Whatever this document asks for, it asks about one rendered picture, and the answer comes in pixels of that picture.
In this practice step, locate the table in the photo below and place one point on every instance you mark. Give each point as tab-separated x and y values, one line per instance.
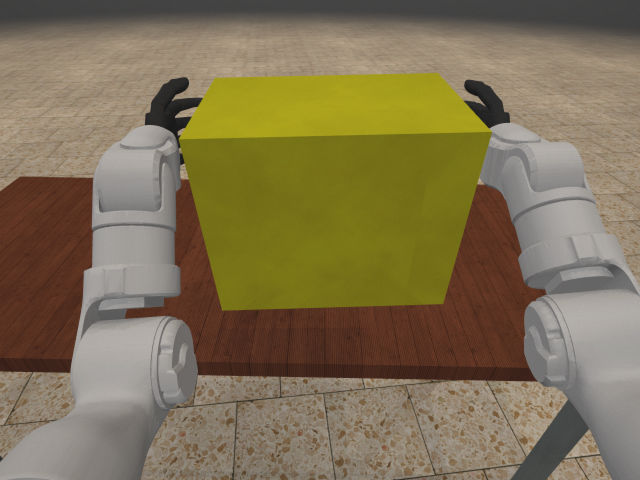
476	334

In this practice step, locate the left robot forearm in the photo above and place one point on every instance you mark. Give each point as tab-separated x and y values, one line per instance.
134	220

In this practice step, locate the carton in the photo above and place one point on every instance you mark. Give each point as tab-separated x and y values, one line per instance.
333	190

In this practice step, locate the left robot hand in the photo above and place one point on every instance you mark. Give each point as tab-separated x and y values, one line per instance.
163	109

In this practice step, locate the right robot hand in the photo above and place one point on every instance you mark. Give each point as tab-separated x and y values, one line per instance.
493	112

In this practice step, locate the right robot upper arm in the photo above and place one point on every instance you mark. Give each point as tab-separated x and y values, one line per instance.
587	345

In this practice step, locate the right robot forearm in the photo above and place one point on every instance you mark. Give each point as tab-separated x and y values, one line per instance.
564	245

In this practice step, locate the left robot upper arm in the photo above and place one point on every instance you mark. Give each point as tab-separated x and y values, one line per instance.
127	375

